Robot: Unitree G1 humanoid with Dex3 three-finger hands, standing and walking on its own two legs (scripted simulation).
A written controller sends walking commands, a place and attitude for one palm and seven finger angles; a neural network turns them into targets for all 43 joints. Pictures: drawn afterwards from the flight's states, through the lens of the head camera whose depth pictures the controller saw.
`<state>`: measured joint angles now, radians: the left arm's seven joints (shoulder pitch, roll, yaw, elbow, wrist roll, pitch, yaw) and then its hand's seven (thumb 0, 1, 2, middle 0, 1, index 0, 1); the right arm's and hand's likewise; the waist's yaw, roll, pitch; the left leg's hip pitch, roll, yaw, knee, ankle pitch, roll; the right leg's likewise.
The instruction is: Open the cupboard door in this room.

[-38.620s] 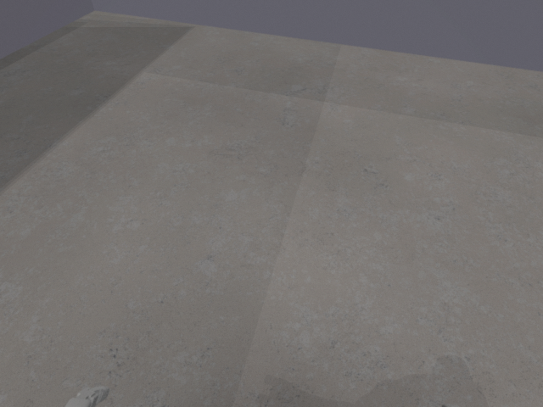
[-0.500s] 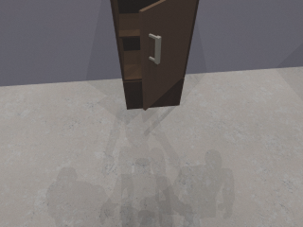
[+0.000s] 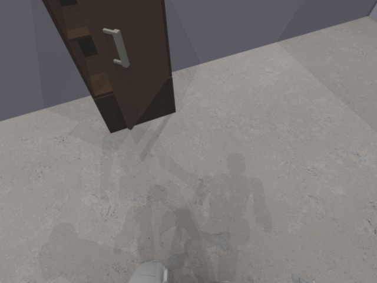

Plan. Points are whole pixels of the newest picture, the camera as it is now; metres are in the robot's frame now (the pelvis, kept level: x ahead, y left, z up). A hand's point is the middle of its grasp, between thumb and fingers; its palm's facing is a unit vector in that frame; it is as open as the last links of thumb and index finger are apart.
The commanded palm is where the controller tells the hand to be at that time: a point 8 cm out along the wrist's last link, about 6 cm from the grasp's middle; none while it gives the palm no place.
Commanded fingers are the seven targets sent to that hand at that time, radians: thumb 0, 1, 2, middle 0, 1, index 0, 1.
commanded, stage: walk to a spot facing it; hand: left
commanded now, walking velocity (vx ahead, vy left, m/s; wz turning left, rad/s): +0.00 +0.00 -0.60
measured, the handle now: (116, 48) +0.80 +0.31 +0.01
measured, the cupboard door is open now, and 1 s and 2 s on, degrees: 44 44 44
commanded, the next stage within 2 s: none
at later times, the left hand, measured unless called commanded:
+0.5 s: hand (125, 264) +0.16 +0.18 -0.17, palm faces -0.27 -0.92 -0.27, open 7.4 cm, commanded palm none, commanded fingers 0.00 0.90 0.90 -0.20 -0.30 -0.20 -0.30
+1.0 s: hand (181, 186) +0.37 +0.05 -0.15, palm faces -0.56 -0.81 -0.18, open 7.4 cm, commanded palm none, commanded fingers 0.00 0.90 0.90 -0.20 -0.30 -0.20 -0.30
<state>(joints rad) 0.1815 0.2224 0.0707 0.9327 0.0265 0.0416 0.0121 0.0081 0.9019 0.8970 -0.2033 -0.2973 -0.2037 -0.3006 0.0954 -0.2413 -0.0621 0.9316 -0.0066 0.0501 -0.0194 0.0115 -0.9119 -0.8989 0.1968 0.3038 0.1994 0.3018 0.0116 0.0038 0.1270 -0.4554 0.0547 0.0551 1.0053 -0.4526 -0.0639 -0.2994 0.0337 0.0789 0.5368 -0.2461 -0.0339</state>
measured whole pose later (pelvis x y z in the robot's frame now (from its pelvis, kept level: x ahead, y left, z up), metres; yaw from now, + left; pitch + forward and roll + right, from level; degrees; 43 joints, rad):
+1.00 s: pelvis +0.16 -0.05 +0.01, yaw -33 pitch +2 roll -2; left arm 0.10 0.25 0.07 0.92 0.03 0.02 -0.07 0.01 0.91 0.90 -0.20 -0.30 -0.20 -0.30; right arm 0.35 -0.19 -0.01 0.97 -0.04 -0.06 -0.01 0.01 -0.91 -0.90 0.20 0.30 0.20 0.30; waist -0.02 -0.01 0.08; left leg -0.14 0.11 0.18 0.40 -0.28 -0.02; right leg -0.57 -0.07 -0.06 0.98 -0.28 0.01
